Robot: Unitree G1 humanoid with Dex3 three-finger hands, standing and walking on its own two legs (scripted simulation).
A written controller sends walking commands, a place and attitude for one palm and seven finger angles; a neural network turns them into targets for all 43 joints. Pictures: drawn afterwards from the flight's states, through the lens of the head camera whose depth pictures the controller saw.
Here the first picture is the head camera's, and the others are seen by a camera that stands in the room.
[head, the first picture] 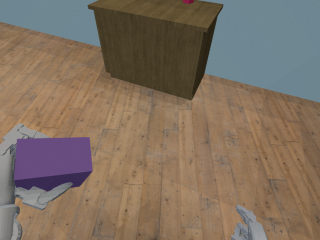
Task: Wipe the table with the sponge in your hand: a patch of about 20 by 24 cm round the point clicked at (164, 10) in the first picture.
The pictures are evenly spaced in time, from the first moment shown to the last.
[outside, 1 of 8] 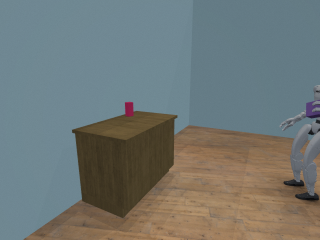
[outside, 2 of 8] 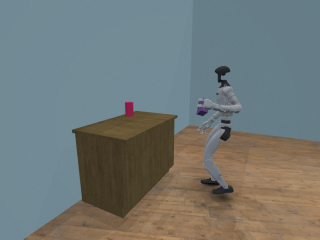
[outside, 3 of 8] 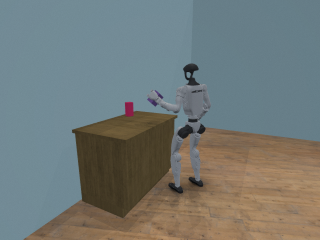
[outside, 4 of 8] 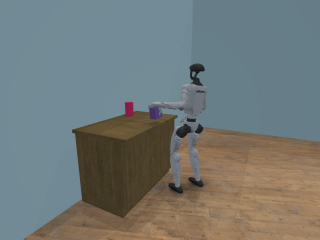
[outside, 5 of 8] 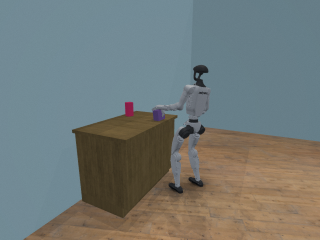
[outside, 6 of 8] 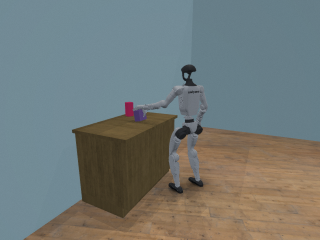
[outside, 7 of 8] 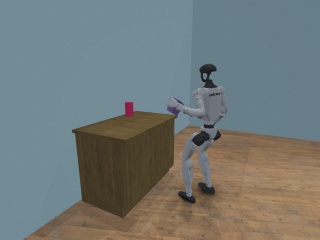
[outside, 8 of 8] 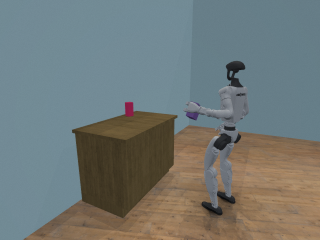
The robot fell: no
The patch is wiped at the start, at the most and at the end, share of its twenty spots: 0.00 1.00 1.00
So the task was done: yes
